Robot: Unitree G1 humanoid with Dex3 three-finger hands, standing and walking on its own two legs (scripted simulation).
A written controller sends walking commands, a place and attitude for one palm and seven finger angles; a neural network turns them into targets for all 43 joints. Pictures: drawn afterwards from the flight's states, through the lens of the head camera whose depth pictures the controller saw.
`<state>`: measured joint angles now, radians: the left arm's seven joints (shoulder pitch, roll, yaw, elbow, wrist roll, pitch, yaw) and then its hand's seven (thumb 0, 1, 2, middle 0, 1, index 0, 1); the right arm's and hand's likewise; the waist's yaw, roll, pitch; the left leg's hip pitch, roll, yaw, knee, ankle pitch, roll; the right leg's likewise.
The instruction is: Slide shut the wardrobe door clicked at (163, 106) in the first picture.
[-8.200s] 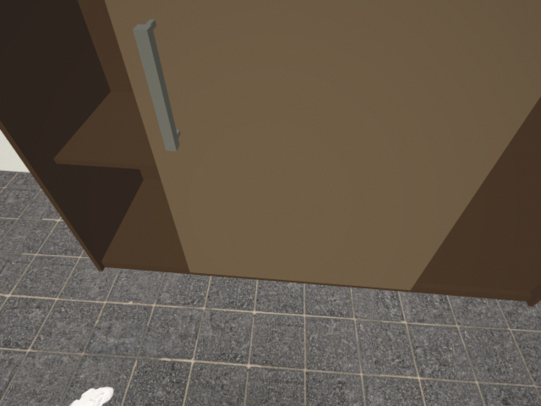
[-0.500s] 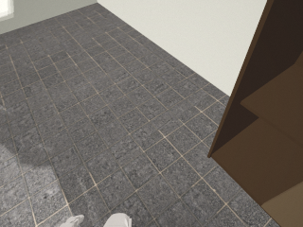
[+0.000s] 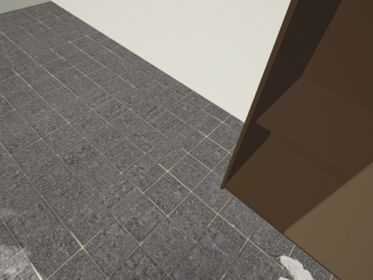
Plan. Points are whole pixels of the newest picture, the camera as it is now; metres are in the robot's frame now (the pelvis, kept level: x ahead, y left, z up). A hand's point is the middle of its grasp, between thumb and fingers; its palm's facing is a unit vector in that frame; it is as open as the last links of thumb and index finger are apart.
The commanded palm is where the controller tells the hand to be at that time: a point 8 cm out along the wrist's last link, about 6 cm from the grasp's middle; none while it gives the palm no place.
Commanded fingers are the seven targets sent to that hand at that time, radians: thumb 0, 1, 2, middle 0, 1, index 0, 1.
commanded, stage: turn to face it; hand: right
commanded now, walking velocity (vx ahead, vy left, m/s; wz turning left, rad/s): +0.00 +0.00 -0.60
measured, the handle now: out of the picture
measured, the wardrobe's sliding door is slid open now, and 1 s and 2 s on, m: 0.39 0.39 0.39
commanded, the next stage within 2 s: take the last steps up to it in 0.90 s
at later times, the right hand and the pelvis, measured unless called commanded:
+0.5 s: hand out of the picture -0.07 -0.24 -0.19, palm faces +0.39 +0.88 -0.25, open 7.4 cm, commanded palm none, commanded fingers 0.00 -0.90 -0.90 0.20 0.30 0.20 0.30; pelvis -0.01 -0.04 -0.01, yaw -21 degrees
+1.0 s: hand out of the picture +0.02 -0.26 -0.14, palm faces +0.50 +0.83 -0.26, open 7.4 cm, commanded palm none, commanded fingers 0.00 -0.90 -0.90 0.20 0.30 0.20 0.30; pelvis +0.01 -0.03 +0.00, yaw -30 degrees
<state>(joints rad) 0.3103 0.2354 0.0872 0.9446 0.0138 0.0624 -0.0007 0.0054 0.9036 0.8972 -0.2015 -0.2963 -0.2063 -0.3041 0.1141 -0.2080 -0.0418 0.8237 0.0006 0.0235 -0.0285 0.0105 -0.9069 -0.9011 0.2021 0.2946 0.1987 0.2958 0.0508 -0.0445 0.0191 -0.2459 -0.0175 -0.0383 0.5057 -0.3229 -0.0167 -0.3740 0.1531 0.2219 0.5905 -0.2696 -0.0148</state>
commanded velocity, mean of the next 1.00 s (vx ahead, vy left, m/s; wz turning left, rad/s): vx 0.00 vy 0.00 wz -0.41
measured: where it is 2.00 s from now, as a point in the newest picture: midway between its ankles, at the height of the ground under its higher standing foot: outside the picture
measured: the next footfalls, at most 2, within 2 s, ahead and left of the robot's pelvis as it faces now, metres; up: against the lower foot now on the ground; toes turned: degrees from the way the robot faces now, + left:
right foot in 0.46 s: +0.00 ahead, -0.14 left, +0.00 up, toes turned -24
left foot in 1.02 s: +0.10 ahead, +0.04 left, +0.00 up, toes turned -28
